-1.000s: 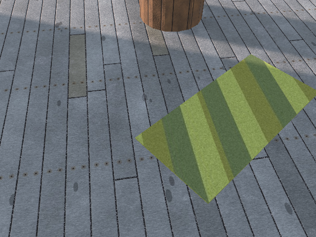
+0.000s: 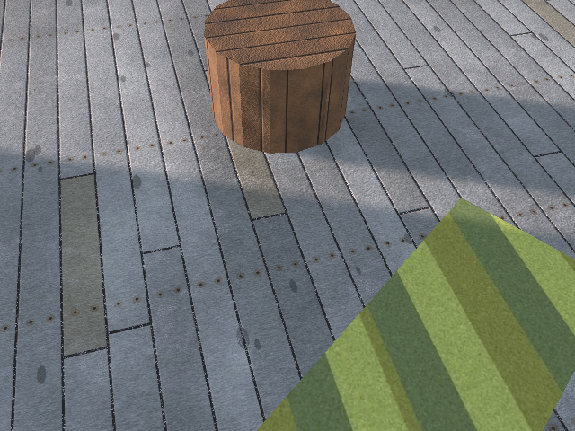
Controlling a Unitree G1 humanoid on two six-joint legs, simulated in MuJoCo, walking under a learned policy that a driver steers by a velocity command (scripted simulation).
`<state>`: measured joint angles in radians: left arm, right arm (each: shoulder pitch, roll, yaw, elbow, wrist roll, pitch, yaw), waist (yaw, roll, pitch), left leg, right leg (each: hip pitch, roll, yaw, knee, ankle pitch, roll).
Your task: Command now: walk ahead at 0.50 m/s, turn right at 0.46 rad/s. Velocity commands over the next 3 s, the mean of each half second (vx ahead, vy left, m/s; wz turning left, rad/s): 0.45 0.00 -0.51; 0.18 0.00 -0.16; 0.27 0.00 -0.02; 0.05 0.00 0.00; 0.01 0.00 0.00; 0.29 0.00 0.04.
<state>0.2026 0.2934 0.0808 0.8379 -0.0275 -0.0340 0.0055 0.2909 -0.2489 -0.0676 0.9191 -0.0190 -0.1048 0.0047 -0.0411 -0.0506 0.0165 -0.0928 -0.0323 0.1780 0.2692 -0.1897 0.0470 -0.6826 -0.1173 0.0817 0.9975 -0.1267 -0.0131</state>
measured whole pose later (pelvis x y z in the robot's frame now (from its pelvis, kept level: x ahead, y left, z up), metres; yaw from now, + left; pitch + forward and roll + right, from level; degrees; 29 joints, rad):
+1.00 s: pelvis +0.41 -0.08 -0.01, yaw -20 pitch +2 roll +0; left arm 0.23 0.27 0.06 0.83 0.00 0.00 0.02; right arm 0.17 -0.26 -0.05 0.84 0.02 -0.01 -0.01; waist -0.01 0.01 -0.01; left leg -0.34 0.00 0.01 0.41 -0.10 0.02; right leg -0.32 -0.02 0.00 0.67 -0.40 -0.01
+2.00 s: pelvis +0.62 -0.15 -0.01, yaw -20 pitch -1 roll +0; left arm 0.21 0.21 0.04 1.00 0.00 -0.02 0.04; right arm 0.14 -0.24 -0.03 1.02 0.00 0.00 -0.02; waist 0.00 0.01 0.04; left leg -0.25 0.00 0.02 0.50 -0.24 0.00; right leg -0.20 -0.03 0.00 0.52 -0.30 0.02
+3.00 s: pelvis +0.73 -0.21 +0.00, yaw -18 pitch +2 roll +0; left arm 0.49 0.19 0.03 1.11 0.01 -0.09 0.02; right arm 0.07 -0.26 -0.05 0.97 0.03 -0.07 0.03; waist 0.06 0.02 0.00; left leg -0.64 0.08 0.03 0.85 -0.12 0.04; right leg 0.06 0.00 -0.07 0.22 -0.31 -0.01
